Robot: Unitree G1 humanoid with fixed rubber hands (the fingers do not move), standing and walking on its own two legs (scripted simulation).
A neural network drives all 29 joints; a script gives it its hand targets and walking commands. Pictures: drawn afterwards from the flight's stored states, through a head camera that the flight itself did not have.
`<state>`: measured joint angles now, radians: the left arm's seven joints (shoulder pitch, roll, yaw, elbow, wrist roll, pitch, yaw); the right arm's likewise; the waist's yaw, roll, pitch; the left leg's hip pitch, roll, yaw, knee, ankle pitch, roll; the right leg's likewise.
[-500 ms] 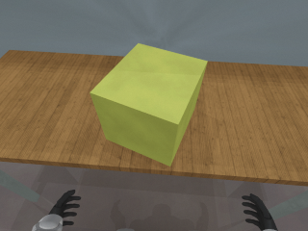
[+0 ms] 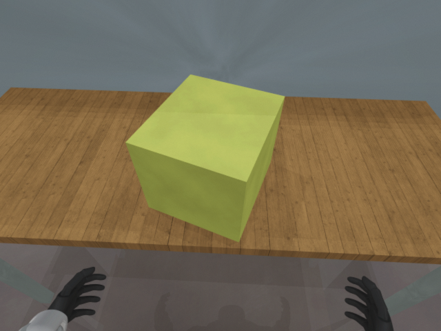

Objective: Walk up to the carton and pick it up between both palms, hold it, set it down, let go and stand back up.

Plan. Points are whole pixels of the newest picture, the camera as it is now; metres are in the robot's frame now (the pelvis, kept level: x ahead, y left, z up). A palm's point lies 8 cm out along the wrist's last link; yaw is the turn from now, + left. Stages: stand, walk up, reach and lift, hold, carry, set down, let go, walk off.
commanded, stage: reach and lift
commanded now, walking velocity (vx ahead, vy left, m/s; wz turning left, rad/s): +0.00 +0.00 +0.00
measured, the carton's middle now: (213, 154) +0.46 +0.06 +0.04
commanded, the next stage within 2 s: none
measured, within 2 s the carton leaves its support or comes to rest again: neither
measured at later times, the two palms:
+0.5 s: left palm (51, 282) +0.18 +0.32 +0.01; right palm (360, 313) +0.15 -0.18 +0.02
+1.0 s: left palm (41, 268) +0.20 +0.33 +0.03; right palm (346, 296) +0.17 -0.15 +0.05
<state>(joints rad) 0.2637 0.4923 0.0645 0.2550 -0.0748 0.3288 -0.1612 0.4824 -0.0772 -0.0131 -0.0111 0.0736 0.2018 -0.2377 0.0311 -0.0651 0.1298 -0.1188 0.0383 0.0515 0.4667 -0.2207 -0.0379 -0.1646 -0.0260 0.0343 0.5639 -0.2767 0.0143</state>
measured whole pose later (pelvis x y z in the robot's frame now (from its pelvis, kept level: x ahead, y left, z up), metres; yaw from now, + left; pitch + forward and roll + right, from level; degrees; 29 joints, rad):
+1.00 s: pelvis +0.02 +0.03 +0.00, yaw +0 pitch -6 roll +0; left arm 0.35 0.65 0.09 -0.02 -0.31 0.11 -0.22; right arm 0.62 -0.01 0.09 -0.43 0.19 0.28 -0.38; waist 0.06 -0.07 0.13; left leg -0.13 0.04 0.05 0.50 -0.27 -0.01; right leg -0.12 -0.03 0.04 0.48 -0.27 0.02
